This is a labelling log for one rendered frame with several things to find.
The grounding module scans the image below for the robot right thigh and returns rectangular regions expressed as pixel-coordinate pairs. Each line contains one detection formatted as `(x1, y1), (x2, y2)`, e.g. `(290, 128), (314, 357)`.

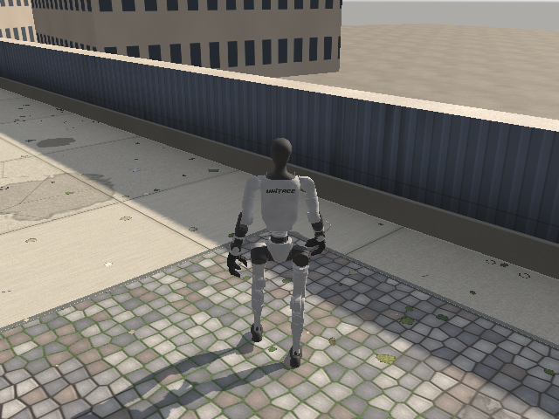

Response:
(290, 244), (310, 313)

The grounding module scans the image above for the robot left thigh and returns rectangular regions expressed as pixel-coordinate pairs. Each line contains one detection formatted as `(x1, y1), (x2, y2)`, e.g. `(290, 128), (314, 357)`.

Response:
(250, 243), (268, 290)

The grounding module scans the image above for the robot right forearm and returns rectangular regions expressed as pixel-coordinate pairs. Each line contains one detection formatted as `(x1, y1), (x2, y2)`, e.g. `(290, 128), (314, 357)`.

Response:
(311, 211), (325, 242)

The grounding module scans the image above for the robot right upper arm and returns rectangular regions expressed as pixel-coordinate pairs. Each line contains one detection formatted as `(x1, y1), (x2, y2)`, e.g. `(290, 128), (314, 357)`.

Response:
(299, 176), (321, 223)

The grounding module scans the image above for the left robot hand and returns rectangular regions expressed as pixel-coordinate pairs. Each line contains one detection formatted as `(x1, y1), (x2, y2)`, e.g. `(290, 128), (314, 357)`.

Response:
(227, 252), (247, 278)

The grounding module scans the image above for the robot left forearm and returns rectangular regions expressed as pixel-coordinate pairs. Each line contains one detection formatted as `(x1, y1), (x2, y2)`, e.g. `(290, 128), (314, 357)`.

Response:
(229, 212), (248, 256)

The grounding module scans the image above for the robot left upper arm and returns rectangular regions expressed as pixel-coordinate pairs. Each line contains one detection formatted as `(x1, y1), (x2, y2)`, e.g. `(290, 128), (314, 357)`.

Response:
(240, 175), (262, 226)

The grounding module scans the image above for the robot thigh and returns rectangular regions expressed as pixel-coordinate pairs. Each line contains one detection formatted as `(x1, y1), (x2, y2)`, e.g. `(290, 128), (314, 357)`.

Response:
(290, 244), (310, 313)
(250, 243), (268, 290)

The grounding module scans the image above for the right robot hand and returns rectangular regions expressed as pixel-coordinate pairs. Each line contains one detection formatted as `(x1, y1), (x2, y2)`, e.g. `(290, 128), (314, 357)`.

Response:
(305, 237), (326, 256)

